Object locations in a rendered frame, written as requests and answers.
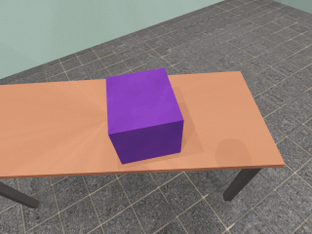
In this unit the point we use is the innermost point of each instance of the table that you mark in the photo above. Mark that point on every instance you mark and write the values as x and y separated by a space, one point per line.
60 128

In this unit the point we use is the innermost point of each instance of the carton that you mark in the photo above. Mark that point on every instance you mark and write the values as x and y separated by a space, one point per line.
144 120

